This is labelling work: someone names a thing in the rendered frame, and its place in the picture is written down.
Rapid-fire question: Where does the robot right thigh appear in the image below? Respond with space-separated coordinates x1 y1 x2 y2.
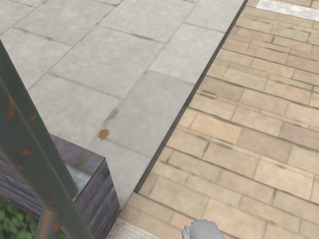
181 219 225 239

